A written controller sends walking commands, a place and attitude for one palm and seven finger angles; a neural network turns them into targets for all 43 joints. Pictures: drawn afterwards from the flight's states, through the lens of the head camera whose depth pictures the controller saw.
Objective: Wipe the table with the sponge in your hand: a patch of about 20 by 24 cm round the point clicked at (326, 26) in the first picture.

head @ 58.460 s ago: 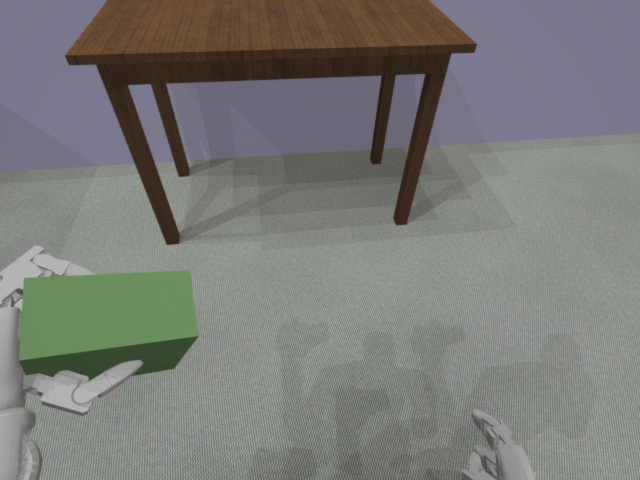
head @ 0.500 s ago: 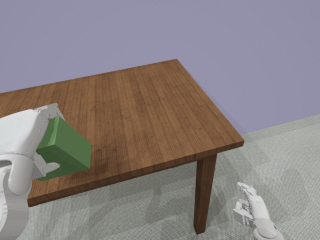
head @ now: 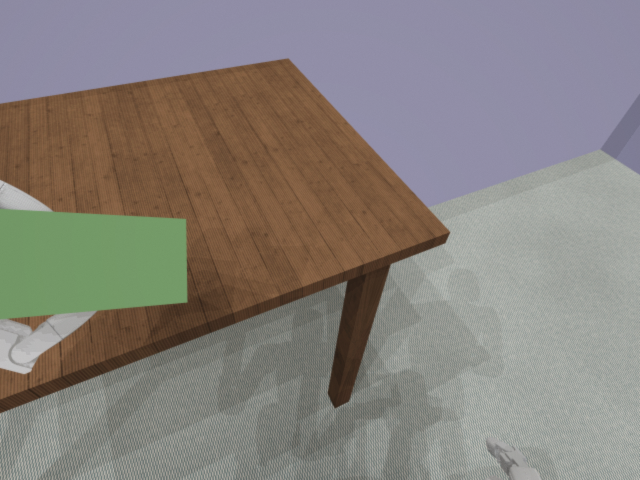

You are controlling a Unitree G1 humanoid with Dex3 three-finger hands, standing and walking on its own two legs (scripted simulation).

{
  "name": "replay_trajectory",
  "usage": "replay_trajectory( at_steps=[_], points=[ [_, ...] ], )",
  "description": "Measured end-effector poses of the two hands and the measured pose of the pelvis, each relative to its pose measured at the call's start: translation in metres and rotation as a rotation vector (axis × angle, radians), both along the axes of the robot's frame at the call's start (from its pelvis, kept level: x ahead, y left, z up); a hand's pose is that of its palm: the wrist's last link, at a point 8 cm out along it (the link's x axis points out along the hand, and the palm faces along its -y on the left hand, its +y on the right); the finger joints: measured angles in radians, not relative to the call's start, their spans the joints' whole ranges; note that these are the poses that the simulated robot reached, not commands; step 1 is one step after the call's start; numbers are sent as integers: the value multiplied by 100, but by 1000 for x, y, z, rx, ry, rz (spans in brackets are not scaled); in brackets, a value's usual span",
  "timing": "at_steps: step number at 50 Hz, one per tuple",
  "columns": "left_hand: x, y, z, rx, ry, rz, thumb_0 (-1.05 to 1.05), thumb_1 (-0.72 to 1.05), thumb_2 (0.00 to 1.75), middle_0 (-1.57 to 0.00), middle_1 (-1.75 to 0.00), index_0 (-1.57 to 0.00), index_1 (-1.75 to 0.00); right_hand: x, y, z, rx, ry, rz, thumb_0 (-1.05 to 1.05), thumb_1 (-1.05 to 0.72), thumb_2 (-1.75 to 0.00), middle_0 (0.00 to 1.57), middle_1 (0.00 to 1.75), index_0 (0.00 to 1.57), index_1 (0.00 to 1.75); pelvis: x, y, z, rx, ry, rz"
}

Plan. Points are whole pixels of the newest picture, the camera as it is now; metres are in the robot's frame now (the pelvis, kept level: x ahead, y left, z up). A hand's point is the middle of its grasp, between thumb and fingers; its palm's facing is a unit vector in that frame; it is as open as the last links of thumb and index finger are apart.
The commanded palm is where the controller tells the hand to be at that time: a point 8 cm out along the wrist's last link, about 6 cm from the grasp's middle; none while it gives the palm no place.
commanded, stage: step back with the hand held close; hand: left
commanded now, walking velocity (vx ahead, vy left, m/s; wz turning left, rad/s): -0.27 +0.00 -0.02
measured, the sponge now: (107, 264) +0.25 +0.20 +0.22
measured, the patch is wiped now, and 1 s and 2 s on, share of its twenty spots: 1.00 1.00 1.00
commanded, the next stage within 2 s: stop stepping back and stand still in 0.76 s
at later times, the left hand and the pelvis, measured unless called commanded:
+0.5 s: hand out of the picture +0.13 +0.25 +0.27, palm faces +0.57 -0.77 -0.30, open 10.1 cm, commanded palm +0.08 +0.28 +0.27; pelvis -0.08 +0.00 -0.01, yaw +1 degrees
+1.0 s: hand out of the picture +0.01 +0.23 +0.27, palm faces +0.42 -0.81 -0.40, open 10.1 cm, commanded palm -0.04 +0.28 +0.27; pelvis -0.21 +0.01 +0.00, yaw -4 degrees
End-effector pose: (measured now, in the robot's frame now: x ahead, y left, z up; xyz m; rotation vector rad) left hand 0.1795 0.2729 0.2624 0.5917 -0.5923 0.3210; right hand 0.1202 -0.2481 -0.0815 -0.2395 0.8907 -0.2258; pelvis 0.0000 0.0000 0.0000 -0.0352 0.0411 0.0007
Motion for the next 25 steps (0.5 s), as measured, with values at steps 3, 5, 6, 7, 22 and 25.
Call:
replay_trajectory(
  at_steps=[3,5,6,7,22,25],
  points=[
    [-15,-1,5,22,-34,1,-1,-51,107,-73,-135,-75,-133,2,9,1,12,-41,27,2,-90,-90,20,30,20,30,-9,0,-1,0,-5,1],
    [-25,0,9,26,-66,14,-1,-51,107,-73,-134,-75,-133,6,14,2,23,-71,49,2,-90,-90,21,30,20,30,-14,0,-3,-2,-10,3],
    [-30,1,11,23,-82,23,-1,-51,107,-73,-134,-75,-133,8,16,2,28,-86,60,2,-90,-90,21,30,20,30,-17,-1,-3,-4,-13,5],
    [-34,2,12,16,-96,32,-1,-51,107,-74,-134,-75,-133,10,18,2,34,-99,70,2,-90,-90,21,30,20,30,-19,-1,-4,-6,-16,7],
    [-84,15,4,-25,-152,45,-1,-51,107,-74,-135,-75,-133,-8,31,10,16,-166,120,2,-90,-90,21,30,20,30,-67,5,-13,-24,-43,32],
    [-95,18,12,-46,-175,75,-1,-51,107,-74,-135,-75,-133,-23,35,9,52,-161,127,2,-90,-90,21,30,20,30,-75,1,-8,-23,-32,19]
  ],
)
